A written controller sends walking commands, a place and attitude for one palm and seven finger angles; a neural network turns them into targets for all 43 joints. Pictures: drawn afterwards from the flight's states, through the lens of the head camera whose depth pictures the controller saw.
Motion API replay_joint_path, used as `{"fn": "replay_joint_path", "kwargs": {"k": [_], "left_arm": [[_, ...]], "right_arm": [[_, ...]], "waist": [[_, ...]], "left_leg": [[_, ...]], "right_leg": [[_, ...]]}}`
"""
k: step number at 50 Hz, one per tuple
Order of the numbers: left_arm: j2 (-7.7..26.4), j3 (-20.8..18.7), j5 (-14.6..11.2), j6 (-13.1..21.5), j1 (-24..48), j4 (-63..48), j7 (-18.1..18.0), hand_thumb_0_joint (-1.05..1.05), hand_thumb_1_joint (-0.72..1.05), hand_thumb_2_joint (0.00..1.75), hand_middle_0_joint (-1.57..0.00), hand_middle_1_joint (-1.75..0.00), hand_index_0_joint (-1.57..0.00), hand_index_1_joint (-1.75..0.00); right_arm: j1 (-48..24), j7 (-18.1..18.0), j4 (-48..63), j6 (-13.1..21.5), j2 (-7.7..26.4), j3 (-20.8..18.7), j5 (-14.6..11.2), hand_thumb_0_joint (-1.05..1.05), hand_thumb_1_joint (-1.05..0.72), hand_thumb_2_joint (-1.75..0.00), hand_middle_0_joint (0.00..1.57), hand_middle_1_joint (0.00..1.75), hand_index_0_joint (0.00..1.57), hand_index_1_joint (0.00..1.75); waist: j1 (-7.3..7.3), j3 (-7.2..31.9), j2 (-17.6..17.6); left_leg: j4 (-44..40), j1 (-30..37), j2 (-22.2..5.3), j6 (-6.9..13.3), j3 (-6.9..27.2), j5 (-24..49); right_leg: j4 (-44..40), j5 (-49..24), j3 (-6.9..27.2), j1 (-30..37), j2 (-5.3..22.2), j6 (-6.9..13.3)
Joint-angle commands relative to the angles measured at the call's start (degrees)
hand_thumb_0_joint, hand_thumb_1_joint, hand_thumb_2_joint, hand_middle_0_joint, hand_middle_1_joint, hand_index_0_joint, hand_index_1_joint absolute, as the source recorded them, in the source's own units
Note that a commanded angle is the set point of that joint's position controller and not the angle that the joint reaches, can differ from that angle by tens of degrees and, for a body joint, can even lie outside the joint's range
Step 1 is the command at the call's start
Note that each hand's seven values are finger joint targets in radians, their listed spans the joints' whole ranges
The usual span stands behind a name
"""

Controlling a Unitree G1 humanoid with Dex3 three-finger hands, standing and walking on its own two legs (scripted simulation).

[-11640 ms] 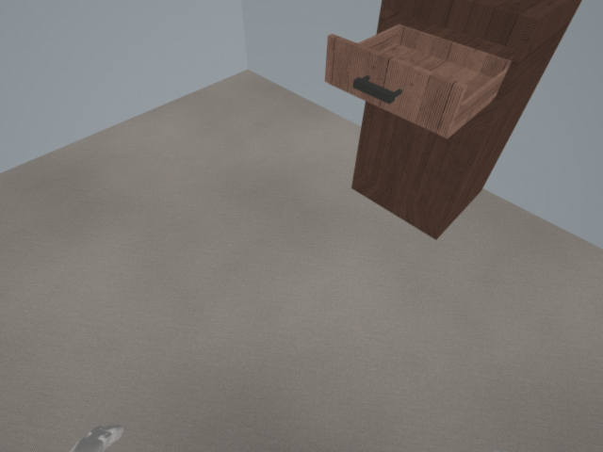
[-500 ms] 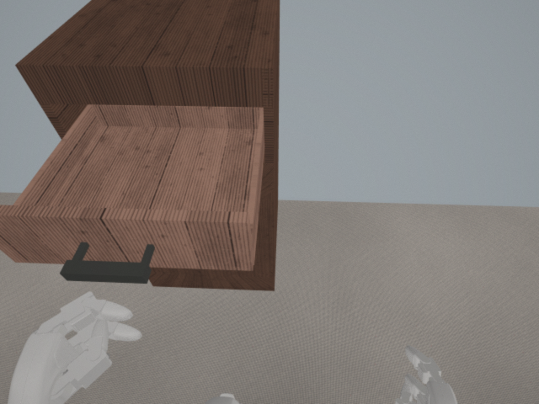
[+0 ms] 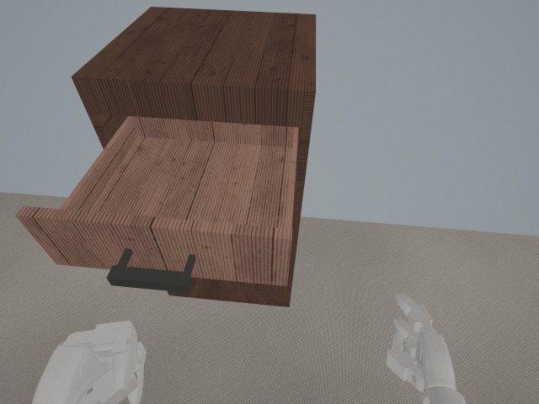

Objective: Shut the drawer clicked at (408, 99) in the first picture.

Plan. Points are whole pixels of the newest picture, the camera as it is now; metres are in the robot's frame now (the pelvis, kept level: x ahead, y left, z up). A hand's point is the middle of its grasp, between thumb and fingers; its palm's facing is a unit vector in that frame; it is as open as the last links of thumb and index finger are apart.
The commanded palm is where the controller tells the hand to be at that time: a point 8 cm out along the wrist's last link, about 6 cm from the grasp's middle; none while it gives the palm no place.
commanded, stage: raise the hand and make a fist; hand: left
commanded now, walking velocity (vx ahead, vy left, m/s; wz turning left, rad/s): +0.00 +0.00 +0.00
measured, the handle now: (154, 268) +0.31 +0.23 +0.02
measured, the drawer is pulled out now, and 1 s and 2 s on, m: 0.29 0.29 0.29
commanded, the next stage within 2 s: bring the fist close to the handle in 0.60 s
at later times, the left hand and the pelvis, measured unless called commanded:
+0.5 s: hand (126, 370) +0.13 +0.17 +0.11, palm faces +0.05 -0.99 -0.10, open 3.2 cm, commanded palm +0.08 +0.23 +0.12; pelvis +0.00 +0.00 +0.01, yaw -1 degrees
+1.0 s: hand (139, 369) +0.14 +0.17 +0.08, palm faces +0.05 -0.99 -0.09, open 3.2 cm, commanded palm +0.11 +0.23 +0.09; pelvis +0.00 -0.03 +0.01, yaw +0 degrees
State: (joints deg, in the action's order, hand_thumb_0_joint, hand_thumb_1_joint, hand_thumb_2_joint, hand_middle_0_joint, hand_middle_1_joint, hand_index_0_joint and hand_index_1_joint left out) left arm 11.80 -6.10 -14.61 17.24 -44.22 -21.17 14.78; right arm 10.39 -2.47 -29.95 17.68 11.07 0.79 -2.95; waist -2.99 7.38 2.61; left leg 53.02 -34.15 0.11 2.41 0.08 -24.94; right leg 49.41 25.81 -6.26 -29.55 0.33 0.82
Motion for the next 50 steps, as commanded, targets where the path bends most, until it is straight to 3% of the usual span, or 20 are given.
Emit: {"fn": "replay_joint_path", "kwargs": {"k": [1,3,6,8,11,15,19,23,26,33,38,40,46,47,48,50], "left_arm": [[5.1,-3.9,-0.4,1.6,-3.1,-16.8,-2.1,0.0,0.9,0.9,-1.4,-1.6,-1.4,-1.6],[6.3,-5.5,-0.2,0.7,-3.0,-17.0,-3.3,0.0,0.9,0.9,-1.4,-1.6,-1.4,-1.6],[3.8,-2.4,0.0,-0.6,-2.6,-19.2,-3.6,0.0,0.9,0.9,-1.4,-1.6,-1.4,-1.6],[4.4,-2.5,0.2,-1.6,-1.7,-18.8,-3.8,0.0,0.9,0.9,-1.4,-1.6,-1.4,-1.6],[4.1,-1.4,0.3,-2.7,-1.8,-19.8,-3.6,0.0,0.9,0.9,-1.4,-1.6,-1.4,-1.6],[5.2,-3.6,0.6,-3.6,-3.1,-17.8,-4.1,0.0,0.9,0.9,-1.4,-1.6,-1.4,-1.6],[5.8,-5.2,0.2,-2.6,-5.2,-19.4,-4.8,0.0,0.9,0.9,-1.4,-1.6,-1.4,-1.6],[6.5,-6.9,-0.7,-0.7,-7.1,-18.9,-4.7,0.0,0.9,0.9,-1.4,-1.6,-1.4,-1.6],[6.0,-6.5,-1.9,0.4,-4.8,-16.6,-3.6,0.0,0.9,0.9,-1.4,-1.6,-1.4,-1.6],[8.7,-10.2,-3.3,1.6,-4.1,-13.8,-0.8,0.0,0.9,0.9,-1.4,-1.6,-1.4,-1.6],[7.5,-10.2,-4.5,1.8,-0.4,-8.5,0.8,0.0,0.9,0.9,-1.4,-1.6,-1.4,-1.6],[7.2,-10.1,-4.8,2.2,0.7,-6.1,1.5,0.0,0.9,0.9,-1.4,-1.6,-1.4,-1.6],[9.6,-11.8,-4.1,4.6,4.2,-4.9,3.0,0.0,0.9,0.9,-1.4,-1.6,-1.4,-1.6],[9.9,-12.6,-4.2,4.8,4.5,-3.5,3.1,0.0,0.9,0.9,-1.4,-1.6,-1.4,-1.6],[10.8,-13.6,-4.1,5.4,5.6,-3.2,3.0,0.0,0.9,0.9,-1.4,-1.6,-1.4,-1.6],[9.7,-13.3,-4.6,5.8,5.8,-1.1,3.3,0.0,0.9,0.9,-1.4,-1.6,-1.4,-1.6]], "right_arm": [[-4.0,0.0,10.1,2.7,6.8,-2.5,-0.2,0.0,-0.9,-0.9,0.2,0.3,0.2,0.3],[-4.6,-0.2,9.7,2.3,6.7,-2.3,-0.4,0.0,-0.9,-0.9,0.2,0.3,0.2,0.3],[-4.6,0.1,10.7,2.3,6.7,-1.6,-0.5,0.0,-0.9,-0.9,0.2,0.3,0.2,0.3],[-4.8,0.0,10.4,2.6,6.9,-1.4,-0.7,0.0,-0.9,-0.9,0.2,0.3,0.2,0.3],[-4.2,-0.2,10.6,3.2,7.2,-1.1,-0.7,0.0,-0.9,-0.9,0.2,0.3,0.2,0.3],[-3.9,-0.4,9.8,3.3,7.0,-1.5,-0.8,0.0,-0.9,-0.9,0.2,0.3,0.2,0.3],[-4.0,-0.2,9.6,3.6,6.6,-1.7,-0.6,0.0,-0.9,-0.9,0.2,0.3,0.2,0.3],[-4.5,-0.1,8.7,4.1,6.4,-2.0,-0.6,0.0,-0.9,-0.9,0.2,0.3,0.2,0.3],[-3.9,-0.4,8.3,4.5,7.0,-2.1,-0.9,0.0,-0.9,-0.9,0.2,0.3,0.2,0.3],[-4.5,-1.3,7.1,5.6,7.0,-2.6,-1.1,0.0,-0.9,-0.9,0.2,0.3,0.2,0.3],[-4.6,-1.9,5.7,5.7,7.1,-2.3,-1.2,0.0,-0.9,-0.9,0.2,0.3,0.2,0.3],[-3.9,-2.0,5.6,5.7,7.2,-2.4,-1.1,0.0,-0.9,-0.9,0.2,0.3,0.2,0.3],[-3.4,-1.8,5.0,5.6,7.4,-2.8,-0.5,0.0,-0.9,-0.9,0.2,0.3,0.2,0.3],[-3.5,-1.8,4.8,5.4,7.2,-2.9,-0.5,0.0,-0.9,-0.9,0.2,0.3,0.2,0.3],[-3.7,-1.9,4.1,5.1,7.4,-2.9,-0.4,0.0,-0.9,-0.9,0.2,0.3,0.2,0.3],[-3.5,-1.8,4.2,4.7,7.3,-3.0,-0.4,0.0,-0.9,-0.9,0.2,0.3,0.2,0.3]], "waist": [[0.58,2.3,1.6],[0.14,0.9,1.6],[0.7,-0.3,2.1],[0.92,-1.6,1.7],[1.14,-0.8,0.9],[0.54,-0.8,-0.4],[-0.32,1.1,1.0],[-0.53,0.5,1.4],[0.61,-1.7,0.6],[0.16,-0.3,-1.2],[0.9,-3.0,-1.0],[1.34,-2.9,-2.8],[1.38,2.0,-1.1],[1.41,1.9,-1.8],[1.31,1.8,-0.3],[1.57,1.6,-1.2]], "left_leg": [[-12.2,7.9,-1.4,-1.4,4.4,10.9],[-13.1,7.8,-1.6,-1.8,4.7,9.8],[-14.2,7.8,-1.7,-2.0,5.2,6.8],[-15.1,7.4,-1.9,-2.0,5.7,4.4],[-15.4,7.8,-1.7,-1.8,5.7,3.8],[-15.1,7.5,-1.4,-1.9,4.9,5.9],[-14.6,8.5,-1.1,-2.1,3.9,9.5],[-13.4,8.1,-0.8,-2.0,3.0,11.6],[-12.8,6.9,-0.6,-1.7,2.7,9.2],[-11.2,6.8,-0.1,-1.2,2.2,10.5],[-10.5,5.6,0.2,-1.0,2.0,9.5],[-10.2,4.9,0.2,-1.0,2.1,9.4],[-8.3,4.8,0.6,-0.8,1.7,12.3],[-8.1,4.3,0.6,-0.8,1.7,12.4],[-8.0,4.4,0.6,-0.8,1.6,12.7],[-7.8,3.6,0.6,-0.9,1.6,12.4]], "right_leg": [[-7.0,-7.8,-0.1,-1.1,-1.5,0.8],[-7.5,-6.9,-0.3,-0.6,-1.8,1.0],[-7.7,-4.8,-0.6,-1.3,-1.7,0.8],[-8.5,-3.6,-0.4,-1.0,-1.9,0.9],[-9.1,-3.3,-0.2,-0.5,-1.8,0.7],[-9.7,-4.6,0.1,0.8,-1.8,0.8],[-9.6,-6.9,0.0,2.2,-1.7,1.0],[-10.0,-9.0,0.5,2.8,-1.9,1.2],[-10.8,-7.3,1.2,1.3,-1.9,0.9],[-12.9,-8.6,4.2,3.3,-1.4,0.8],[-14.5,-7.3,5.7,2.3,-1.1,0.6],[-14.5,-7.4,6.1,2.0,-0.9,0.3],[-13.3,-12.1,7.9,3.9,0.2,-0.2],[-13.1,-12.7,7.9,3.8,0.3,-0.3],[-13.0,-12.6,7.7,3.9,0.1,0.0],[-12.5,-12.3,7.5,3.3,0.1,-0.1]]}}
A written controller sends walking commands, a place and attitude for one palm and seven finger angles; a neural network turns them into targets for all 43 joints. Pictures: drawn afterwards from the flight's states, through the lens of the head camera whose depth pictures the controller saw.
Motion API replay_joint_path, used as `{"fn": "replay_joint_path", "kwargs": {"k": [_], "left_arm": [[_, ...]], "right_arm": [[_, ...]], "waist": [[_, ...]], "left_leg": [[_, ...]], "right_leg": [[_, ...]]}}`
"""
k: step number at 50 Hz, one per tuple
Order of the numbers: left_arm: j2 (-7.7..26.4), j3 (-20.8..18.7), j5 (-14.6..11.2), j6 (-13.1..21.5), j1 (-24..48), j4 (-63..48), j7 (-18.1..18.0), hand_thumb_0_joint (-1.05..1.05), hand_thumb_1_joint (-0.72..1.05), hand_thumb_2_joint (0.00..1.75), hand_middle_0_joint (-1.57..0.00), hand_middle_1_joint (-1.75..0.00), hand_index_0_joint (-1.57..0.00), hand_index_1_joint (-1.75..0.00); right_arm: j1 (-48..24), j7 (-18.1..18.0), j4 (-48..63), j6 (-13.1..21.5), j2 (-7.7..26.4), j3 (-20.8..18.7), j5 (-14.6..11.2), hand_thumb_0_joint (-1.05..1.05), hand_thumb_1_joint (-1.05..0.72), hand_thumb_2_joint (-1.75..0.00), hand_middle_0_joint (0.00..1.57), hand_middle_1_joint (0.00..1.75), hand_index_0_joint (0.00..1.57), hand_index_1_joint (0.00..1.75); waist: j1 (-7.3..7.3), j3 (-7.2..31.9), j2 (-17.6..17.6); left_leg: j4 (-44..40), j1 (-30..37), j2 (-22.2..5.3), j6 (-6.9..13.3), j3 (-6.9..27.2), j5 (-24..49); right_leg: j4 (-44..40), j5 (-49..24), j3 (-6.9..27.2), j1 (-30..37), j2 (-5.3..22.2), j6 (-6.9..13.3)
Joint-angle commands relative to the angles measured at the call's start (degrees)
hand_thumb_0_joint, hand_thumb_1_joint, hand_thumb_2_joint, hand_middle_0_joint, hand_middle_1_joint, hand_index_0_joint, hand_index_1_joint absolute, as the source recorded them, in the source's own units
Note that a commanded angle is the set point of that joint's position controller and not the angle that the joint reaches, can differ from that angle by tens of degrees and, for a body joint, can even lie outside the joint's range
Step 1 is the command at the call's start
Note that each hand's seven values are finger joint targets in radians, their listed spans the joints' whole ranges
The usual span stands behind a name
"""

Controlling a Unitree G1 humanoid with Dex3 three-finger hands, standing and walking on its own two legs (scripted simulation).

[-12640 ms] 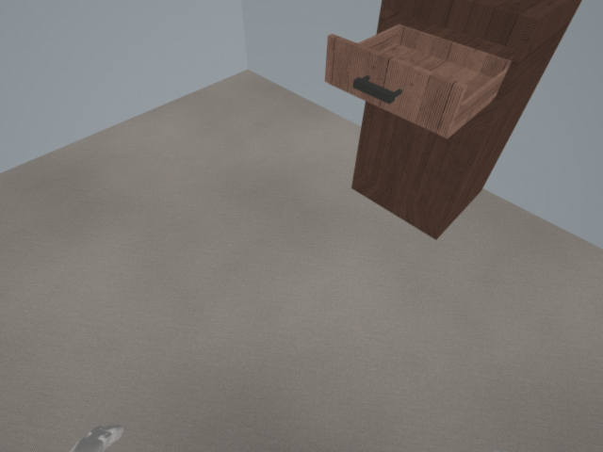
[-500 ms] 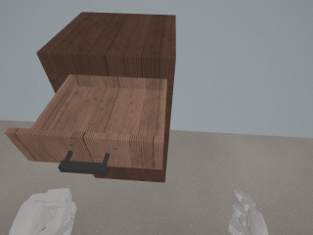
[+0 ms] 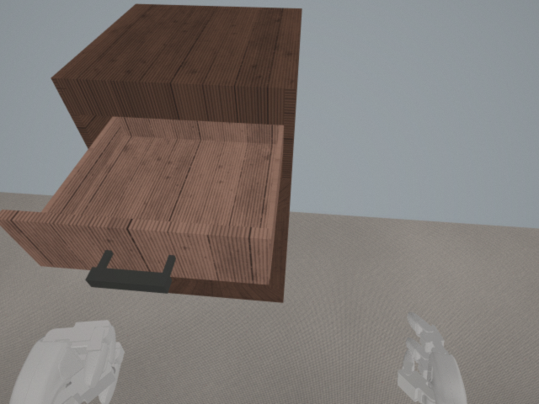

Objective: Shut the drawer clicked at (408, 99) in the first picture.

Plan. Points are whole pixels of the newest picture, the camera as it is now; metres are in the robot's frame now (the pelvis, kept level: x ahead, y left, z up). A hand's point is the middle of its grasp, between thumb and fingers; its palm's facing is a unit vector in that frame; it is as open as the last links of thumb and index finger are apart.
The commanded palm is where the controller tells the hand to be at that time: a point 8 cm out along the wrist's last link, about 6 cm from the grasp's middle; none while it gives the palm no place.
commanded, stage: bring the fist close to the handle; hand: left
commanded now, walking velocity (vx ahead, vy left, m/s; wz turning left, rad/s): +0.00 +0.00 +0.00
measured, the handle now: (134, 269) +0.31 +0.26 +0.01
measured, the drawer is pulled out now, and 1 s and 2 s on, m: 0.29 0.29 0.25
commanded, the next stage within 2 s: push the drawer shut in 1.10 s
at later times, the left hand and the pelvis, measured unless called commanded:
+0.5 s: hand (126, 353) +0.18 +0.21 +0.03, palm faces +0.02 -1.00 -0.05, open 3.2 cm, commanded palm +0.15 +0.27 +0.03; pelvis -0.01 +0.02 -0.02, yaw -1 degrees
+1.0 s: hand (140, 342) +0.20 +0.21 +0.01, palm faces +0.00 -1.00 -0.04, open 3.2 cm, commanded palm +0.17 +0.26 +0.02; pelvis -0.01 +0.04 -0.04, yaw -1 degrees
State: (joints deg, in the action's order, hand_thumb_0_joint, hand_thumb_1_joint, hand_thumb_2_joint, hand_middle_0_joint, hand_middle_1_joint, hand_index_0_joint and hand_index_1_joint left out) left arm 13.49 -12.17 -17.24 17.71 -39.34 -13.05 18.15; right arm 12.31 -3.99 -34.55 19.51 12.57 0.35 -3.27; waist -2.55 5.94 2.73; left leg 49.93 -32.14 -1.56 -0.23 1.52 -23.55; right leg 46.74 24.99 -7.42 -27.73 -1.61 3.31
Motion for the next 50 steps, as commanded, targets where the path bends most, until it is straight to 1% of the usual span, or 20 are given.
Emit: {"fn": "replay_joint_path", "kwargs": {"k": [1,3,4,11,13,15,19,20,23,27,28,32,33,35,38,40,43,46,48,50], "left_arm": [[7.0,-6.6,-2.3,5.7,1.3,-9.0,0.2,0.0,0.9,0.9,-1.4,-1.6,-1.4,-1.6],[6.5,-6.3,-2.5,5.7,1.2,-7.5,0.4,0.0,0.9,0.9,-1.4,-1.6,-1.4,-1.6],[6.4,-6.4,-2.6,5.6,1.6,-5.6,0.6,0.0,0.9,0.9,-1.4,-1.6,-1.4,-1.6],[5.7,-4.9,-1.9,6.9,3.5,-4.9,0.8,0.0,0.9,0.9,-1.4,-1.6,-1.4,-1.6],[6.7,-5.8,-1.5,7.8,4.7,-5.2,-0.1,0.0,0.9,0.9,-1.4,-1.6,-1.4,-1.6],[5.9,-5.3,-1.4,8.5,4.6,-4.3,-0.7,0.0,0.9,0.9,-1.4,-1.6,-1.4,-1.6],[5.3,-5.1,-0.9,9.3,3.9,-2.6,-1.6,0.0,0.9,0.9,-1.4,-1.6,-1.4,-1.6],[3.6,-2.4,-0.8,9.4,5.3,-3.5,-1.5,0.0,0.9,0.9,-1.4,-1.6,-1.4,-1.6],[3.8,-0.7,0.4,9.4,10.1,-3.8,-2.2,0.0,0.9,0.9,-1.4,-1.6,-1.4,-1.6],[4.4,-0.4,0.9,9.5,12.7,-3.7,-3.3,0.0,0.9,0.9,-1.4,-1.6,-1.4,-1.6],[5.6,-1.9,1.3,9.5,12.8,-3.2,-4.1,0.0,0.9,0.9,-1.4,-1.6,-1.4,-1.6],[4.1,-0.5,1.4,9.3,12.6,-3.7,-5.0,0.0,0.9,0.9,-1.4,-1.6,-1.4,-1.6],[4.9,-1.6,1.8,8.7,11.9,-2.0,-5.6,0.0,0.9,0.9,-1.4,-1.6,-1.4,-1.6],[3.7,-0.5,1.7,8.4,11.5,-2.1,-5.8,0.0,0.9,0.9,-1.4,-1.6,-1.4,-1.6],[5.0,-0.3,2.1,7.9,11.4,-5.8,-6.3,0.0,0.9,0.9,-1.4,-1.6,-1.4,-1.6],[4.1,1.6,2.4,7.6,10.3,-8.4,-6.9,0.0,0.9,0.9,-1.4,-1.6,-1.4,-1.6],[3.2,2.7,3.1,7.3,9.3,-8.7,-8.2,0.0,0.9,0.9,-1.4,-1.6,-1.4,-1.6],[2.0,3.4,3.2,7.0,9.0,-6.8,-8.8,0.0,0.9,0.9,-1.4,-1.6,-1.4,-1.6],[3.4,2.2,3.8,6.9,9.4,-5.5,-9.4,0.0,0.9,0.9,-1.4,-1.6,-1.4,-1.6],[3.1,3.2,4.0,7.4,10.6,-7.1,-9.4,0.0,0.9,0.9,-1.4,-1.6,-1.4,-1.6]], "right_arm": [[-5.6,-0.3,8.8,2.9,5.9,-2.6,0.0,0.0,-0.9,-0.9,0.2,0.3,0.2,0.3],[-5.9,-0.1,8.6,2.7,6.0,-2.6,0.2,0.0,-0.9,-0.9,0.2,0.3,0.2,0.3],[-5.4,-0.2,8.5,2.5,6.1,-2.8,0.2,0.0,-0.9,-0.9,0.2,0.3,0.2,0.3],[-5.2,0.2,8.9,1.7,6.6,-3.4,0.7,0.0,-0.9,-0.9,0.2,0.3,0.2,0.3],[-5.1,0.4,8.3,1.4,6.6,-3.5,1.0,0.0,-0.9,-0.9,0.2,0.3,0.2,0.3],[-4.9,0.5,8.6,0.9,6.5,-3.7,1.1,0.0,-0.9,-0.9,0.2,0.3,0.2,0.3],[-5.1,0.8,8.8,-0.1,6.6,-4.0,1.2,0.0,-0.9,-0.9,0.2,0.3,0.2,0.3],[-5.2,0.9,9.5,-0.2,6.8,-3.6,1.3,0.0,-0.9,-0.9,0.2,0.3,0.2,0.3],[-4.7,0.8,9.6,-0.6,7.5,-3.4,1.5,0.0,-0.9,-0.9,0.2,0.3,0.2,0.3],[-4.0,0.6,10.7,-1.2,7.8,-3.3,1.8,0.0,-0.9,-0.9,0.2,0.3,0.2,0.3],[-4.0,0.5,10.6,-1.5,7.8,-3.3,1.9,0.0,-0.9,-0.9,0.2,0.3,0.2,0.3],[-3.6,0.9,11.9,-2.7,7.6,-3.1,2.0,0.0,-0.9,-0.9,0.2,0.3,0.2,0.3],[-3.9,0.9,11.7,-3.3,7.7,-3.2,2.1,0.0,-0.9,-0.9,0.2,0.3,0.2,0.3],[-3.6,1.1,12.3,-4.0,7.7,-3.3,2.1,0.0,-0.9,-0.9,0.2,0.3,0.2,0.3],[-3.6,1.2,13.3,-4.9,7.8,-3.1,1.8,0.0,-0.9,-0.9,0.2,0.3,0.2,0.3],[-2.8,1.4,14.1,-5.2,7.6,-3.1,1.8,0.0,-0.9,-0.9,0.2,0.3,0.2,0.3],[-2.6,1.4,14.1,-5.8,7.4,-3.1,1.9,0.0,-0.9,-0.9,0.2,0.3,0.2,0.3],[-2.4,1.5,14.6,-6.7,7.6,-3.1,1.9,0.0,-0.9,-0.9,0.2,0.3,0.2,0.3],[-2.8,1.2,14.6,-7.3,7.9,-3.1,1.9,0.0,-0.9,-0.9,0.2,0.3,0.2,0.3],[-2.4,1.3,15.3,-7.4,7.9,-2.9,2.0,0.0,-0.9,-0.9,0.2,0.3,0.2,0.3]], "waist": [[1.22,3.7,-1.2],[1.16,3.8,-1.1],[1.56,3.8,-3.1],[1.71,6.3,-1.6],[1.71,7.0,-0.9],[1.98,7.1,-1.9],[1.75,8.0,-0.9],[2.44,7.5,-0.6],[3.58,7.5,0.0],[3.51,9.6,-0.6],[3.08,10.1,-1.0],[2.63,12.9,1.0],[2.41,12.8,0.1],[2.5,13.1,0.2],[2.3,14.4,2.2],[2.57,15.4,3.0],[3.03,14.0,2.0],[3.65,11.1,-0.8],[3.65,9.2,-1.5],[3.6,10.5,0.4]], "left_leg": [[-4.5,1.8,2.3,1.7,0.1,11.4],[-4.1,1.2,2.4,1.8,0.3,11.8],[-3.9,0.6,2.3,1.8,0.2,11.4],[-2.9,-0.4,2.4,2.0,0.3,12.3],[-2.2,-0.7,2.2,2.0,0.4,12.7],[-1.8,-1.4,2.1,2.0,0.5,12.2],[-0.9,-3.0,2.0,1.8,0.5,10.8],[-0.7,-3.4,2.0,1.9,0.7,9.9],[0.2,-4.3,1.6,1.9,1.4,7.7],[1.5,-6.0,1.4,1.7,2.0,5.7],[1.8,-6.8,1.3,1.7,2.1,5.8],[2.6,-6.6,1.2,1.3,2.2,7.2],[2.8,-7.4,1.0,1.3,2.4,7.2],[3.4,-7.7,1.0,1.1,2.3,7.9],[2.9,-6.5,0.9,1.1,2.5,8.5],[2.8,-4.9,0.7,1.0,2.7,10.6],[2.9,-4.8,0.3,0.7,3.4,12.3],[2.8,-7.6,0.4,0.7,3.6,7.2],[2.7,-9.4,0.4,0.8,3.6,4.4],[2.7,-8.8,0.6,0.7,3.6,3.7]], "right_leg": [[-9.6,-12.5,8.6,1.4,2.2,-2.8],[-9.1,-13.7,8.5,1.3,2.2,-2.8],[-9.0,-13.4,8.5,0.8,2.3,-3.1],[-5.9,-12.8,7.2,-1.1,2.0,-2.7],[-4.8,-12.8,6.6,-1.8,1.7,-2.4],[-3.5,-12.0,5.9,-3.4,1.5,-2.4],[-1.4,-10.0,5.0,-5.7,1.3,-2.1],[-0.8,-9.1,4.6,-7.0,1.3,-2.1],[0.9,-6.3,3.9,-10.5,1.0,-2.0],[2.8,-3.7,3.9,-12.7,1.0,-2.0],[3.5,-3.6,3.8,-12.6,0.9,-1.8],[5.7,-4.9,3.1,-13.6,0.9,-1.7],[6.0,-4.8,3.0,-13.8,0.7,-1.6],[6.7,-5.7,2.9,-14.3,0.8,-1.7],[6.5,-5.7,3.0,-13.5,0.7,-1.5],[6.7,-6.9,2.7,-13.4,0.7,-1.5],[7.2,-7.4,2.2,-14.5,0.4,-1.6],[7.0,-4.0,1.7,-16.3,0.3,-1.8],[7.0,-2.0,1.9,-17.1,0.2,-1.7],[7.4,-1.5,2.1,-17.3,0.5,-1.5]]}}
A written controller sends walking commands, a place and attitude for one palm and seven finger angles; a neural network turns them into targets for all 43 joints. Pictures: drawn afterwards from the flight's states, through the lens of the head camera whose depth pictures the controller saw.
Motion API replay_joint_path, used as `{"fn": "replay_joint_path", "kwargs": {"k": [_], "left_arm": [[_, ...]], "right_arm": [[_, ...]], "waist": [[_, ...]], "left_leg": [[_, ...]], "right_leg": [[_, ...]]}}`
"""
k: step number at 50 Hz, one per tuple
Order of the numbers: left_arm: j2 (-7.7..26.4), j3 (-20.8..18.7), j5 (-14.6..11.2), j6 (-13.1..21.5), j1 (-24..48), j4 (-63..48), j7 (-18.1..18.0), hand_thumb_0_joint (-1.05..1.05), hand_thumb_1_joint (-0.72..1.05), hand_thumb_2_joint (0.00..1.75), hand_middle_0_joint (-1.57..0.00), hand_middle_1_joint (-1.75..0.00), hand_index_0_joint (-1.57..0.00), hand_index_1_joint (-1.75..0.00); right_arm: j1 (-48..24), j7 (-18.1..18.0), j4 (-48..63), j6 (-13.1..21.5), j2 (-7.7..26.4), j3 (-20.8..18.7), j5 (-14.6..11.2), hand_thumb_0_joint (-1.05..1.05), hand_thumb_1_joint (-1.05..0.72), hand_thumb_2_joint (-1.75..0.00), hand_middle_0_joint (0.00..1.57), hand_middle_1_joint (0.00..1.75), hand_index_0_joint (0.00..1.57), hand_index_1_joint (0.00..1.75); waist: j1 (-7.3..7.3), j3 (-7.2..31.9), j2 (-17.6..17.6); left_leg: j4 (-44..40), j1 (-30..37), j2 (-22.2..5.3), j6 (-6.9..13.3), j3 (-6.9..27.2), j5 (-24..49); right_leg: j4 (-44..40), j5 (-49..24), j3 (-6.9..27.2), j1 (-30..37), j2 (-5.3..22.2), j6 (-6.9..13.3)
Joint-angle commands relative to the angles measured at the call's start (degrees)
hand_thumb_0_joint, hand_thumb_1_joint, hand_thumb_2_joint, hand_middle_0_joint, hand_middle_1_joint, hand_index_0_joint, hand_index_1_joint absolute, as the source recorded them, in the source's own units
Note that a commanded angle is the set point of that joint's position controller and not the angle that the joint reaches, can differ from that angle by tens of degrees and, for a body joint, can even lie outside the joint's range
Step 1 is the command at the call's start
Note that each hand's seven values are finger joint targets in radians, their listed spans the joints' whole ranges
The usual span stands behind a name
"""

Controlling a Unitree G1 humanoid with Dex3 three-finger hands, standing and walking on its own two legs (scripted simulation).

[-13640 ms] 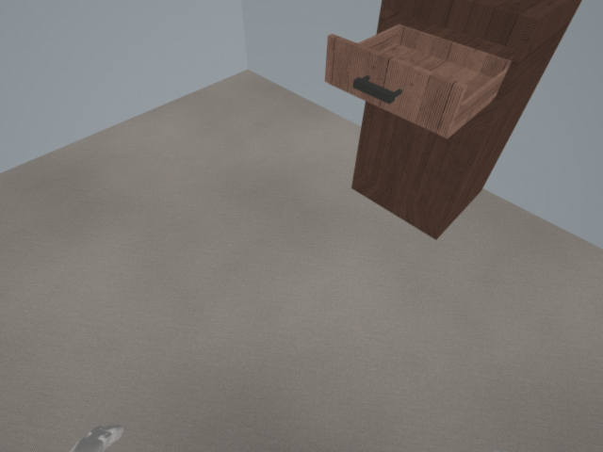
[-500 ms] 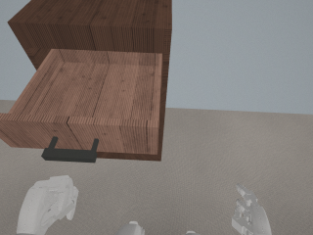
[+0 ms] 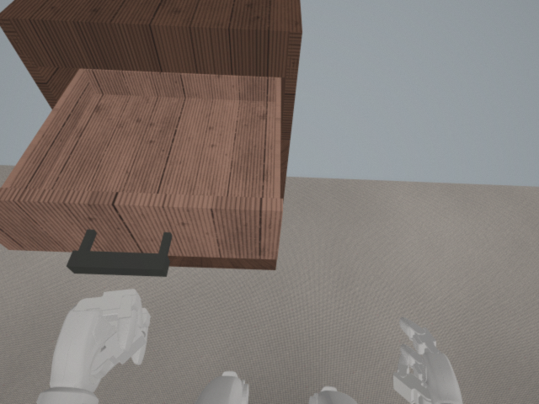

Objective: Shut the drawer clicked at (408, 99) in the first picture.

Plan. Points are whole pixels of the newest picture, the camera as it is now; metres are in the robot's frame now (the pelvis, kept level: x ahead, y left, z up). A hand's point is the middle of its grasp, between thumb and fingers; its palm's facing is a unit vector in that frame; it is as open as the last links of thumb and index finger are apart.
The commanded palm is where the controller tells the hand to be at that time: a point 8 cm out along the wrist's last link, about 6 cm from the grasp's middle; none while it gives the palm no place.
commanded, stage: bring the fist close to the handle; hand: left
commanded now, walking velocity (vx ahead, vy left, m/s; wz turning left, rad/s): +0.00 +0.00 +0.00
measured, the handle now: (124, 250) +0.31 +0.23 +0.06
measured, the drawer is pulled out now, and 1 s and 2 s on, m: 0.29 0.25 0.12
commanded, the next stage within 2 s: push the drawer shut in 0.10 s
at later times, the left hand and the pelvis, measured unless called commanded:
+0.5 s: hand (155, 308) +0.23 +0.17 +0.05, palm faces +0.02 -1.00 -0.06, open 3.3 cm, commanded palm +0.22 +0.22 +0.06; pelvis +0.01 -0.01 +0.00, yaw +0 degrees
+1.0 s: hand (158, 277) +0.28 +0.17 +0.05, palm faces +0.02 -1.00 -0.07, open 2.8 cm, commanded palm +0.27 +0.22 +0.06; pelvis -0.01 -0.03 +0.00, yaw +1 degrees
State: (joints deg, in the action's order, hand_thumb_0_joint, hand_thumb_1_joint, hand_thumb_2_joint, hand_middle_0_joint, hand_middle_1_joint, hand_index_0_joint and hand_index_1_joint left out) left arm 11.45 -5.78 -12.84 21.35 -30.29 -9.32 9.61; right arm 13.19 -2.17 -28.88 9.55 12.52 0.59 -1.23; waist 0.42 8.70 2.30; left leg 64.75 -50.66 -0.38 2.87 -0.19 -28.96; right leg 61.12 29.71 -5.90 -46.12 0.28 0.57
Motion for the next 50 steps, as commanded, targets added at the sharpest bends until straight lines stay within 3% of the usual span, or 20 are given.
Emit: {"fn": "replay_joint_path", "kwargs": {"k": [1,4,7,8,9,13,21,26,27,28,29,30,32,33,35,38,41,43,46,50], "left_arm": [[4.9,-2.7,-0.3,4.0,0.7,-11.9,-0.9,0.0,0.9,0.9,-1.4,-1.6,-1.4,-1.6],[6.6,-4.3,-0.5,4.5,1.2,-13.6,-1.3,0.0,0.9,0.9,-1.4,-1.6,-1.4,-1.6],[5.4,-3.0,-1.0,4.9,-0.2,-14.9,-1.2,0.0,0.9,0.9,-1.4,-1.6,-1.4,-1.6],[6.5,-4.3,-0.7,4.6,-1.1,-13.8,-1.6,0.0,0.9,0.9,-1.4,-1.6,-1.4,-1.6],[4.8,-2.6,-0.8,4.3,-1.4,-13.5,-1.4,0.0,0.9,0.9,-1.4,-1.6,-1.4,-1.6],[6.3,-3.8,-0.3,3.3,3.6,-9.7,-1.3,0.0,0.9,0.9,-1.4,-1.6,-1.4,-1.6],[8.1,-6.0,-1.8,4.0,8.1,-10.4,-0.5,0.0,0.9,0.9,-1.4,-1.6,-1.4,-1.6],[8.1,-6.0,-1.5,3.0,10.3,-5.6,-0.4,0.0,0.9,0.9,-1.4,-1.6,-1.4,-1.6],[7.5,-5.5,-1.8,2.8,11.5,-5.5,-0.1,0.0,0.9,0.9,-1.4,-1.6,-1.4,-1.6],[9.1,-6.8,-1.5,3.0,13.1,-5.1,-0.4,0.0,0.9,0.9,-1.4,-1.6,-1.4,-1.6],[7.8,-5.4,-1.6,3.2,15.2,-4.6,0.0,0.0,0.9,0.9,-1.4,-1.6,-1.4,-1.6],[9.4,-7.0,-1.6,3.6,16.6,-4.4,-0.1,0.0,0.9,0.9,-1.4,-1.6,-1.4,-1.6],[8.3,-5.3,-1.6,4.2,20.1,-3.4,0.4,0.0,0.9,0.9,-1.4,-1.6,-1.4,-1.6],[8.8,-5.3,-1.6,4.6,23.0,-3.8,0.3,0.0,0.9,0.9,-1.4,-1.6,-1.4,-1.6],[10.0,-6.9,-2.0,4.8,24.2,-1.7,0.7,0.0,0.9,0.9,-1.4,-1.6,-1.4,-1.6],[11.5,-7.6,-2.3,4.6,30.6,0.9,1.7,0.0,0.9,0.9,-1.4,-1.6,-1.4,-1.6],[12.6,-9.0,-3.1,4.0,33.2,3.0,2.6,0.0,0.9,0.9,-1.4,-1.6,-1.4,-1.6],[13.2,-8.7,-3.2,3.2,36.8,5.2,2.9,0.0,0.9,0.9,-1.4,-1.6,-1.4,-1.6],[11.8,-7.4,-3.5,2.5,40.6,6.5,2.8,0.0,0.9,0.9,-1.4,-1.6,-1.4,-1.6],[12.5,-8.1,-3.3,1.9,43.7,10.4,2.5,0.0,0.9,0.9,-1.4,-1.6,-1.4,-1.6]], "right_arm": [[-3.2,-0.5,10.0,2.5,7.9,-3.1,-0.1,0.0,-0.9,-0.9,0.2,0.3,0.2,0.3],[-2.4,-0.7,10.1,2.3,7.9,-3.1,0.0,0.0,-0.9,-0.9,0.2,0.3,0.2,0.3],[-2.5,-0.5,10.2,2.3,7.5,-3.1,0.0,0.0,-0.9,-0.9,0.2,0.3,0.2,0.3],[-2.4,-0.5,9.9,2.0,7.5,-3.2,-0.1,0.0,-0.9,-0.9,0.2,0.3,0.2,0.3],[-2.3,-0.4,10.1,1.8,7.4,-3.0,-0.1,0.0,-0.9,-0.9,0.2,0.3,0.2,0.3],[-2.4,-0.8,9.2,1.2,8.1,-2.9,0.0,0.0,-0.9,-0.9,0.2,0.3,0.2,0.3],[-1.4,-1.1,9.0,1.6,8.2,-2.8,0.0,0.0,-0.9,-0.9,0.2,0.3,0.2,0.3],[-1.2,-0.9,8.1,1.2,8.5,-2.8,-0.1,0.0,-0.9,-0.9,0.2,0.3,0.2,0.3],[-1.3,-0.9,8.2,1.2,8.6,-2.7,-0.1,0.0,-0.9,-0.9,0.2,0.3,0.2,0.3],[-1.4,-1.0,7.7,1.2,8.9,-2.7,0.0,0.0,-0.9,-0.9,0.2,0.3,0.2,0.3],[-1.3,-1.0,7.6,1.3,8.8,-2.5,0.0,0.0,-0.9,-0.9,0.2,0.3,0.2,0.3],[-1.0,-1.1,7.1,1.4,9.1,-2.6,0.0,0.0,-0.9,-0.9,0.2,0.3,0.2,0.3],[-1.2,-1.2,6.8,1.8,9.2,-2.5,0.1,0.0,-0.9,-0.9,0.2,0.3,0.2,0.3],[-1.5,-1.4,6.3,1.9,9.3,-2.3,0.1,0.0,-0.9,-0.9,0.2,0.3,0.2,0.3],[-1.3,-1.5,5.6,2.2,9.4,-2.4,0.1,0.0,-0.9,-0.9,0.2,0.3,0.2,0.3],[-1.7,-2.0,4.5,2.3,9.8,-2.1,-0.2,0.0,-0.9,-0.9,0.2,0.3,0.2,0.3],[-2.0,-2.3,3.8,2.6,9.7,-2.1,-0.5,0.0,-0.9,-0.9,0.2,0.3,0.2,0.3],[-2.2,-2.4,3.2,2.5,9.9,-1.7,-0.8,0.0,-0.9,-0.9,0.2,0.3,0.2,0.3],[-2.5,-2.5,3.0,2.9,9.8,-1.6,-0.8,0.0,-0.9,-0.9,0.2,0.3,0.2,0.3],[-2.1,-2.4,2.5,2.8,9.9,-1.5,-0.8,0.0,-0.9,-0.9,0.2,0.3,0.2,0.3]], "waist": [[0.31,9.0,1.8],[0.1,11.4,1.8],[0.02,12.3,3.4],[-0.06,12.1,2.6],[0.25,11.4,3.2],[1.74,7.8,0.0],[0.96,13.5,1.4],[1.5,11.8,0.6],[1.83,11.4,0.2],[1.91,11.0,0.5],[2.57,10.7,0.4],[2.39,11.3,0.5],[3.25,10.5,0.3],[3.45,10.3,1.6],[3.18,11.5,0.3],[3.94,11.5,-0.3],[3.35,13.1,1.1],[3.91,12.4,2.1],[3.83,13.2,2.2],[3.75,13.1,1.1]], "left_leg": [[-12.1,10.4,-0.6,-2.4,5.2,9.6],[-11.5,11.4,-0.6,-2.4,5.0,12.3],[-11.1,12.7,-0.7,-2.5,4.7,15.1],[-11.1,12.4,-0.7,-2.4,4.8,15.6],[-11.0,12.2,-0.5,-2.4,4.5,15.8],[-10.2,8.9,-0.6,-2.0,4.6,11.8],[-9.7,11.6,-0.3,-1.8,3.6,16.0],[-9.5,10.5,-0.3,-1.7,3.1,16.5],[-9.5,9.9,-0.1,-1.6,3.0,15.6],[-9.3,9.5,-0.2,-1.5,3.3,15.5],[-9.1,9.5,-0.1,-1.5,3.0,14.8],[-9.1,9.5,-0.2,-1.5,3.2,14.6],[-8.9,9.2,-0.2,-1.4,3.3,12.8],[-8.6,9.1,-0.1,-1.3,3.4,12.3],[-8.5,8.6,0.0,-1.2,3.1,11.0],[-7.9,7.2,-0.1,-0.9,2.9,9.6],[-8.4,8.0,0.0,-1.0,2.6,9.6],[-8.6,7.8,0.0,-0.9,2.6,8.6],[-9.6,9.1,0.0,-0.9,2.8,8.3],[-10.3,9.1,-0.1,-1.0,2.8,8.6]], "right_leg": [[-6.9,-6.4,0.7,1.4,-1.4,1.3],[-6.8,-8.4,1.0,2.7,-1.5,1.3],[-6.7,-10.5,0.9,3.1,-1.5,1.3],[-6.8,-10.8,0.9,3.5,-1.6,1.3],[-6.9,-11.3,0.9,3.4,-1.5,1.2],[-7.3,-9.2,1.1,1.6,-1.7,1.0],[-7.6,-13.8,2.1,5.3,-1.4,1.0],[-8.1,-15.4,2.4,5.7,-1.3,0.8],[-8.4,-14.9,2.5,5.8,-1.2,0.7],[-8.3,-14.6,2.6,5.3,-1.3,0.8],[-8.4,-14.3,2.8,4.9,-1.2,0.7],[-8.4,-13.9,2.9,4.9,-1.2,0.7],[-8.6,-11.8,3.0,3.3,-1.2,0.6],[-8.8,-11.1,3.3,2.9,-1.1,0.8],[-9.4,-9.8,3.9,3.8,-1.0,0.6],[-10.3,-8.0,5.1,4.2,-0.9,0.5],[-11.1,-7.7,5.8,5.6,-0.6,0.4],[-11.8,-6.2,6.2,5.6,-0.6,0.5],[-12.2,-6.1,6.0,6.0,-0.5,0.4],[-12.5,-6.6,5.9,6.7,-0.5,0.3]]}}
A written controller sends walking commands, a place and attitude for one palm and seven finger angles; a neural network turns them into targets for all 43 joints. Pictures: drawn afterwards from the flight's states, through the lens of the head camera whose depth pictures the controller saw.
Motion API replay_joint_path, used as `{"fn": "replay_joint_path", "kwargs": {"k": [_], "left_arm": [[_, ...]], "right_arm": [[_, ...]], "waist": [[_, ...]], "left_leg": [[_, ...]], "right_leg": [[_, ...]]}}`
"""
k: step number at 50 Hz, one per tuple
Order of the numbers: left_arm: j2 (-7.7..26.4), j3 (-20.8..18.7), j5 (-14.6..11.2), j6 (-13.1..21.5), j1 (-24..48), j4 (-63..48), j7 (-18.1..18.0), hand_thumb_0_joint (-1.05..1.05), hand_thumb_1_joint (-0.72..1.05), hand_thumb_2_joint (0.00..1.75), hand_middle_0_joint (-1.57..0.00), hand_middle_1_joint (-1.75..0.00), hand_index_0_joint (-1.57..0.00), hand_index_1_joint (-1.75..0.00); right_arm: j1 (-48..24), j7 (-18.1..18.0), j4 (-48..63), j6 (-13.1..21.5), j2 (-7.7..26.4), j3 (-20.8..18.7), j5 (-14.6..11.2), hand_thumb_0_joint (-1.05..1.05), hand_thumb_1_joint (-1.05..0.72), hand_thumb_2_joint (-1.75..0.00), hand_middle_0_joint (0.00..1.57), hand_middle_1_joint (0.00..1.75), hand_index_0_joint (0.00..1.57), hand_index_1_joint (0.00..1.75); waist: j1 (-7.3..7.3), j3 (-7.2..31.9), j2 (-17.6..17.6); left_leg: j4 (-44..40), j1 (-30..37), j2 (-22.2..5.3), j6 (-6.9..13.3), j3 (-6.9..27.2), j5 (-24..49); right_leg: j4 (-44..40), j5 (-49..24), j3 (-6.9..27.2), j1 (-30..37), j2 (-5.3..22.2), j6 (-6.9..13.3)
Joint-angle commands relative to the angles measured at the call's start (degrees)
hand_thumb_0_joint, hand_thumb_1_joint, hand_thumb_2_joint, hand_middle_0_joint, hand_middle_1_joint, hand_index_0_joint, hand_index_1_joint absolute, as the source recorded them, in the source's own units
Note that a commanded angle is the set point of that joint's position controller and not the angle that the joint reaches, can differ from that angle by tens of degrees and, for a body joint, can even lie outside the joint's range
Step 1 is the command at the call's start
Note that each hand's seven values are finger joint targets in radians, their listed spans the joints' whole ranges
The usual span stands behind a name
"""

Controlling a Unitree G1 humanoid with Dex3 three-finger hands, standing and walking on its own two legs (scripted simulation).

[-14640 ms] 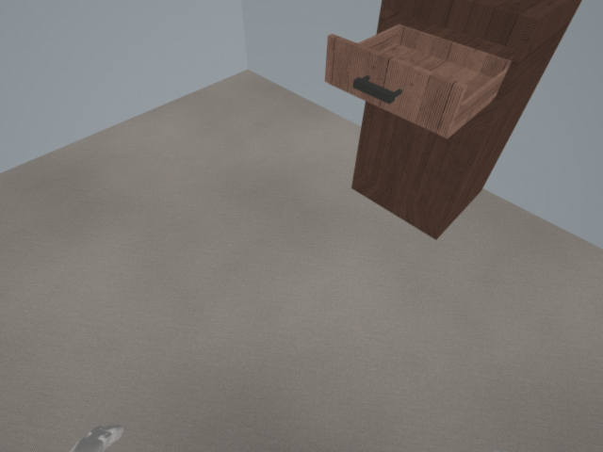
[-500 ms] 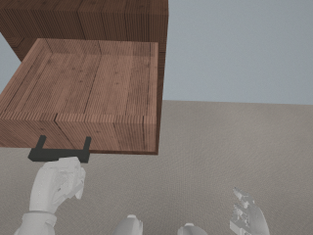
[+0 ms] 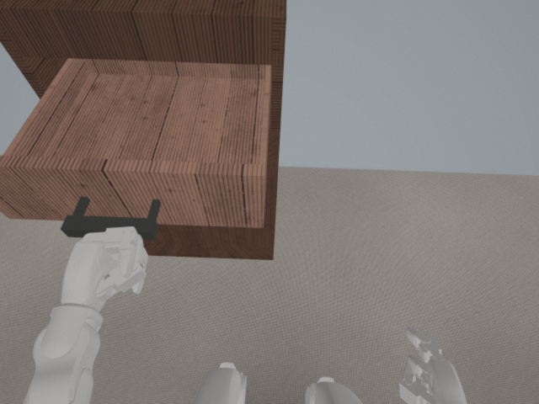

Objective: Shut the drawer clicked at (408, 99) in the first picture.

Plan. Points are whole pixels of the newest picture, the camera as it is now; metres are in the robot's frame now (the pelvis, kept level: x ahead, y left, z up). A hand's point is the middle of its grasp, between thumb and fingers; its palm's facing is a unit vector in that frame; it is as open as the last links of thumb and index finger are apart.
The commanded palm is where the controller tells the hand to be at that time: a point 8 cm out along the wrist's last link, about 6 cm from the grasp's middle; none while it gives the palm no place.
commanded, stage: push the drawer shut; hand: left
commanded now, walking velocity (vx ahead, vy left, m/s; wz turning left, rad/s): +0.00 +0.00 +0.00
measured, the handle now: (115, 215) +0.36 +0.25 +0.05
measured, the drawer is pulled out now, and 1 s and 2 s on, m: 0.25 0.12 0.01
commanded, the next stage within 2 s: none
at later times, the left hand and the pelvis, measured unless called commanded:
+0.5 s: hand (146, 233) +0.34 +0.20 +0.05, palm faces +0.00 -1.00 -0.06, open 2.9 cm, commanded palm +0.34 +0.25 +0.06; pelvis +0.00 +0.01 +0.01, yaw -1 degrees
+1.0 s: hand (158, 189) +0.42 +0.20 +0.05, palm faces -0.01 -1.00 -0.05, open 2.9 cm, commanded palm +0.41 +0.25 +0.06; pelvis +0.00 +0.02 +0.01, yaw -2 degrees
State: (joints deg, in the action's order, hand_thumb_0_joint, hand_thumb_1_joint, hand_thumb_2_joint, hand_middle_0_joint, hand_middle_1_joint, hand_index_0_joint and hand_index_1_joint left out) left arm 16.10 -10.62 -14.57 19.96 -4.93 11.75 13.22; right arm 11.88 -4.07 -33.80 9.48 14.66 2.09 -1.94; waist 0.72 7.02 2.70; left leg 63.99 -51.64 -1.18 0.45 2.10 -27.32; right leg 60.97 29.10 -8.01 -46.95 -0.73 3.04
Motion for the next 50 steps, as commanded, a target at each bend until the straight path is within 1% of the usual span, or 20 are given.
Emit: {"fn": "replay_joint_path", "kwargs": {"k": [1,3,4,5,7,10,12,13,17,21,25,26,27,29,35,39,43,45,48,50], "left_arm": [[8.7,-4.0,-1.6,3.3,19.7,-9.6,-1.2,0.0,0.9,0.9,-1.4,-1.6,-1.4,-1.6],[10.4,-5.5,-1.2,3.4,20.5,-7.2,-1.5,0.0,0.9,0.9,-1.4,-1.6,-1.4,-1.6],[8.9,-4.6,-1.3,3.6,21.6,-6.9,-1.5,0.0,0.9,0.9,-1.4,-1.6,-1.4,-1.6],[9.9,-5.7,-1.2,3.8,21.3,-5.9,-1.6,0.0,0.9,0.9,-1.4,-1.6,-1.4,-1.6],[8.5,-4.5,-1.2,4.0,21.7,-5.3,-1.6,0.0,0.9,0.9,-1.4,-1.6,-1.4,-1.6],[10.2,-5.8,-0.6,4.7,23.3,-4.3,-1.8,0.0,0.9,0.9,-1.4,-1.6,-1.4,-1.6],[8.9,-5.2,-0.6,5.0,23.5,-3.7,-2.0,0.0,0.9,0.9,-1.4,-1.6,-1.4,-1.6],[10.0,-5.4,-0.3,5.2,24.8,-2.9,-2.2,0.0,0.9,0.9,-1.4,-1.6,-1.4,-1.6],[8.7,-4.2,0.4,6.0,29.1,-2.2,-2.9,0.0,0.9,0.9,-1.4,-1.6,-1.4,-1.6],[9.9,-4.9,0.9,6.5,33.3,0.3,-3.3,0.0,0.9,0.9,-1.4,-1.6,-1.4,-1.6],[10.4,-4.8,1.4,6.7,36.7,2.7,-3.4,0.0,0.9,0.9,-1.4,-1.6,-1.4,-1.6],[9.0,-3.3,1.5,6.8,38.4,2.0,-3.3,0.0,0.9,0.9,-1.4,-1.6,-1.4,-1.6],[9.6,-4.3,1.4,6.5,37.8,3.3,-3.4,0.0,0.9,0.9,-1.4,-1.6,-1.4,-1.6],[10.9,-4.8,1.7,6.4,40.6,5.2,-3.5,0.0,0.9,0.9,-1.4,-1.6,-1.4,-1.6],[9.8,-3.1,2.6,6.7,48.6,9.7,-3.9,0.0,0.9,0.9,-1.4,-1.6,-1.4,-1.6],[12.4,-5.6,2.8,6.6,51.0,14.0,-4.0,0.0,0.9,0.9,-1.4,-1.6,-1.4,-1.6],[13.1,-5.9,3.2,6.8,53.7,17.0,-3.3,0.0,0.9,0.9,-1.4,-1.6,-1.4,-1.6],[15.3,-8.2,3.2,6.9,54.0,18.4,-3.2,0.0,0.9,0.9,-1.4,-1.6,-1.4,-1.6],[15.9,-8.6,3.1,7.0,57.0,22.0,-2.6,0.0,0.9,0.9,-1.4,-1.6,-1.4,-1.6],[17.2,-10.0,3.4,7.4,56.4,23.0,-2.4,0.0,0.9,0.9,-1.4,-1.6,-1.4,-1.6]], "right_arm": [[-0.7,-0.5,7.2,2.8,7.9,-3.0,-0.1,0.0,-0.9,-0.9,0.2,0.3,0.2,0.3],[-0.5,-0.4,6.9,2.6,8.1,-2.9,-0.1,0.0,-0.9,-0.9,0.2,0.3,0.2,0.3],[-0.4,-0.3,7.1,2.6,7.8,-3.0,0.0,0.0,-0.9,-0.9,0.2,0.3,0.2,0.3],[-0.2,-0.2,6.9,2.5,7.9,-3.1,-0.1,0.0,-0.9,-0.9,0.2,0.3,0.2,0.3],[-0.1,0.0,7.2,2.3,7.9,-3.2,-0.1,0.0,-0.9,-0.9,0.2,0.3,0.2,0.3],[0.5,0.2,6.9,1.9,8.1,-3.4,0.1,0.0,-0.9,-0.9,0.2,0.3,0.2,0.3],[0.8,0.5,6.9,1.7,8.0,-3.5,0.1,0.0,-0.9,-0.9,0.2,0.3,0.2,0.3],[1.0,0.5,6.7,1.6,8.3,-3.5,0.0,0.0,-0.9,-0.9,0.2,0.3,0.2,0.3],[1.6,0.6,6.1,1.1,8.3,-3.7,0.2,0.0,-0.9,-0.9,0.2,0.3,0.2,0.3],[2.2,0.5,5.3,0.5,8.6,-3.7,0.3,0.0,-0.9,-0.9,0.2,0.3,0.2,0.3],[2.7,0.4,4.6,-0.1,8.7,-3.7,0.3,0.0,-0.9,-0.9,0.2,0.3,0.2,0.3],[2.7,0.5,4.6,-0.1,8.6,-3.6,0.3,0.0,-0.9,-0.9,0.2,0.3,0.2,0.3],[3.1,0.5,4.5,-0.3,8.7,-3.8,0.3,0.0,-0.9,-0.9,0.2,0.3,0.2,0.3],[3.6,0.4,4.0,-0.7,9.0,-3.6,0.4,0.0,-0.9,-0.9,0.2,0.3,0.2,0.3],[4.4,0.6,3.5,-1.7,9.0,-3.5,0.3,0.0,-0.9,-0.9,0.2,0.3,0.2,0.3],[5.4,0.7,3.1,-2.7,9.3,-3.3,0.6,0.0,-0.9,-0.9,0.2,0.3,0.2,0.3],[6.4,1.0,3.0,-3.6,9.3,-3.3,0.7,0.0,-0.9,-0.9,0.2,0.3,0.2,0.3],[7.0,1.2,2.7,-4.2,9.5,-3.5,0.8,0.0,-0.9,-0.9,0.2,0.3,0.2,0.3],[7.7,1.3,2.3,-4.9,9.5,-3.4,0.8,0.0,-0.9,-0.9,0.2,0.3,0.2,0.3],[8.3,1.5,2.5,-5.4,9.5,-3.5,0.9,0.0,-0.9,-0.9,0.2,0.3,0.2,0.3]], "waist": [[3.37,14.5,0.1],[3.03,14.3,0.1],[3.17,14.6,-0.6],[2.8,14.7,-0.6],[2.75,14.4,0.1],[2.53,15.8,0.2],[2.43,15.8,0.1],[2.9,15.1,0.0],[3.38,15.9,1.5],[3.94,16.4,-0.7],[4.11,16.8,1.3],[4.48,17.6,2.5],[3.99,18.1,1.8],[4.57,18.4,0.8],[5.59,18.4,1.8],[5.52,19.5,0.2],[5.28,19.8,3.2],[4.79,21.3,2.4],[5.79,19.7,0.4],[5.06,21.4,1.6]], "left_leg": [[-9.5,9.7,0.7,1.4,0.5,6.9],[-9.9,9.4,0.6,1.4,0.5,6.9],[-9.9,9.7,0.7,1.5,0.2,7.3],[-10.2,9.9,0.6,1.3,0.3,7.4],[-10.7,10.4,0.8,1.3,0.0,7.4],[-11.0,11.2,0.7,1.2,0.0,9.4],[-11.5,12.1,0.7,1.1,0.0,9.1],[-11.6,11.9,0.6,1.2,0.4,9.0],[-12.0,14.0,0.4,1.0,0.7,9.3],[-11.8,13.2,0.4,1.1,0.9,9.0],[-12.2,15.0,0.2,0.8,1.4,8.5],[-12.2,16.1,0.3,0.8,1.5,9.2],[-12.3,16.4,0.2,0.7,1.6,9.7],[-12.1,16.1,0.0,0.7,2.0,9.6],[-12.5,17.4,0.0,0.5,2.7,8.4],[-12.0,16.0,0.1,0.7,2.3,9.0],[-12.0,17.2,0.1,0.5,2.3,11.2],[-11.5,17.0,0.0,0.4,2.0,12.9],[-10.9,14.2,0.1,0.9,1.5,12.1],[-10.8,14.8,0.1,0.7,1.3,13.4]], "right_leg": [[-12.5,-5.7,8.3,8.0,0.6,-2.2],[-12.6,-5.6,8.3,8.0,0.5,-2.1],[-12.7,-6.4,8.4,8.3,0.7,-2.2],[-12.6,-6.6,8.3,8.4,0.6,-2.2],[-12.9,-6.9,8.3,8.5,0.8,-2.2],[-12.0,-9.6,7.9,9.3,0.7,-2.1],[-12.1,-9.5,7.5,8.8,0.7,-2.1],[-11.9,-9.2,7.2,8.1,0.5,-1.9],[-11.3,-9.5,6.6,6.1,0.5,-1.9],[-11.2,-9.5,6.8,6.2,0.5,-2.0],[-10.9,-8.7,6.4,4.3,0.4,-1.8],[-10.8,-9.4,6.3,4.1,0.5,-1.7],[-10.8,-9.7,6.2,4.5,0.4,-1.7],[-10.6,-9.6,6.1,3.9,0.3,-1.7],[-10.3,-8.4,5.8,1.5,0.1,-1.6],[-10.5,-9.1,6.1,2.9,0.0,-1.7],[-10.1,-10.6,6.0,2.3,-0.2,-1.3],[-10.1,-12.2,6.3,3.7,-0.2,-1.4],[-10.3,-12.3,6.5,3.8,-0.3,-1.6],[-9.8,-13.3,6.7,4.4,-0.3,-1.5]]}}
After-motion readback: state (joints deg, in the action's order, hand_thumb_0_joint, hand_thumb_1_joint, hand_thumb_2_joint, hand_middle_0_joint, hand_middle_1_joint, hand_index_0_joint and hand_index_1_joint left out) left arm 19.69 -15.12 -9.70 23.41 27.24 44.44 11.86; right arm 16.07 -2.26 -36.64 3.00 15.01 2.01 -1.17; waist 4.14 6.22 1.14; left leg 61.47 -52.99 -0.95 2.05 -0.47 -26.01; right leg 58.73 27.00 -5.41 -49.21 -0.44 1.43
